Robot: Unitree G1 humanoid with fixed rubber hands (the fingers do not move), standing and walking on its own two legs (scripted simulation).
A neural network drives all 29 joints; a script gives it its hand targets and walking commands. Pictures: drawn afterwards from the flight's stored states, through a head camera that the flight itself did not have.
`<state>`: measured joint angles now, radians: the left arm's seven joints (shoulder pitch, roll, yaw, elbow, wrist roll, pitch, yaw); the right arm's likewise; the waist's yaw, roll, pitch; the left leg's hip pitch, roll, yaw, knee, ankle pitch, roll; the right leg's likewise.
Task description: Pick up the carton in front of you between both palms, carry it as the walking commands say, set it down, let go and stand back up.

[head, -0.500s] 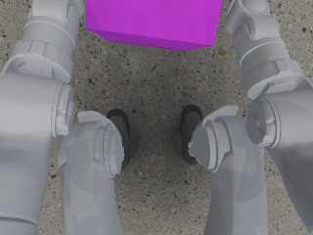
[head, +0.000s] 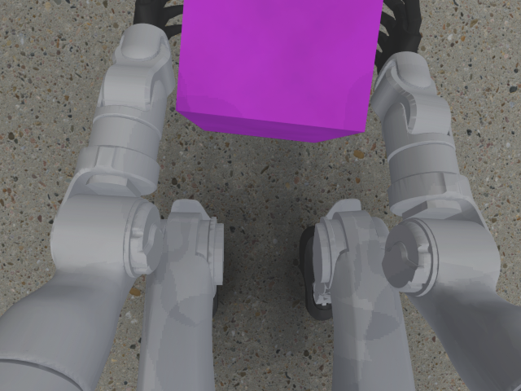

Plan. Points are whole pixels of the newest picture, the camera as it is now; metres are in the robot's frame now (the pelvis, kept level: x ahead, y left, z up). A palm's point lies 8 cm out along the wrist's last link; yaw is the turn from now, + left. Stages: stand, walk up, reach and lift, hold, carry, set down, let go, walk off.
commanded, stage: reach and lift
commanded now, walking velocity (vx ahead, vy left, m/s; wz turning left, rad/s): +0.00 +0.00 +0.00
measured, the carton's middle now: (271, 61) +0.53 +0.01 -0.17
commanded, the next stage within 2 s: none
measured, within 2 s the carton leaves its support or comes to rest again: neither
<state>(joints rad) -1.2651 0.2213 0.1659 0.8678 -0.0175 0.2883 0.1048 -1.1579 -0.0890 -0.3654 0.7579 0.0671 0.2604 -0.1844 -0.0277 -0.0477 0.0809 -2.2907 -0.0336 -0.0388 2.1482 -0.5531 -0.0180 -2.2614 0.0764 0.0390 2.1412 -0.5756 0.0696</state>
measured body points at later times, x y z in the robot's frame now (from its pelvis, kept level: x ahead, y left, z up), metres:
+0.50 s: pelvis +0.00 -0.01 +0.13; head +0.25 +0.02 +0.50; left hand +0.50 +0.16 +0.07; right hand +0.49 -0.14 +0.07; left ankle +0.11 +0.12 -0.35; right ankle +0.11 -0.13 -0.35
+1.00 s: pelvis +0.05 +0.00 +0.27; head +0.19 +0.01 +0.69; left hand +0.45 +0.16 +0.23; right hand +0.45 -0.14 +0.23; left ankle +0.11 +0.12 -0.35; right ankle +0.11 -0.13 -0.35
